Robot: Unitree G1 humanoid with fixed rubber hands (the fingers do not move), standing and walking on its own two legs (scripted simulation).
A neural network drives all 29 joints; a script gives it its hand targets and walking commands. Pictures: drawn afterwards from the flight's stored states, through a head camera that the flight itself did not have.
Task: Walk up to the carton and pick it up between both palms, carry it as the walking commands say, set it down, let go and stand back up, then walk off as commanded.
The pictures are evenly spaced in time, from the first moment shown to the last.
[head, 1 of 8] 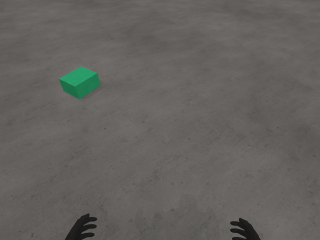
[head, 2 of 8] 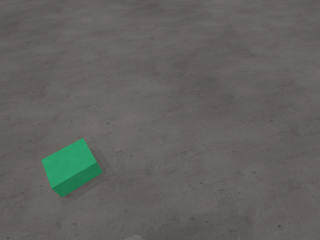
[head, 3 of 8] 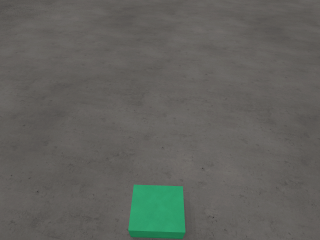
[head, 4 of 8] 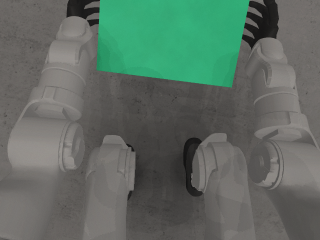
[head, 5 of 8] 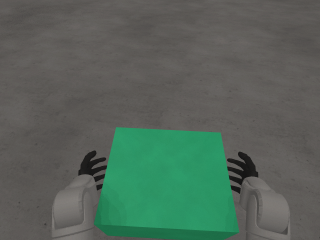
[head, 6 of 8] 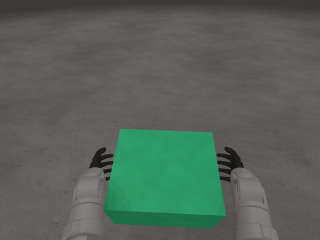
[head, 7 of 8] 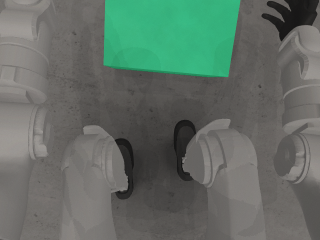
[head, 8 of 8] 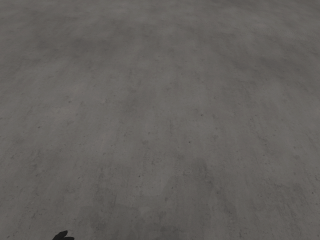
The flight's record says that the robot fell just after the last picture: no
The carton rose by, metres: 0.71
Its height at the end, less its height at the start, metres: +0.00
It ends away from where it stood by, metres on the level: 2.91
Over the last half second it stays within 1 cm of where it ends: yes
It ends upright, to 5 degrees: yes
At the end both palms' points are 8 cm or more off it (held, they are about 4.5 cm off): yes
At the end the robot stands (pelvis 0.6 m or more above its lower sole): yes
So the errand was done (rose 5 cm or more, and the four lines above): yes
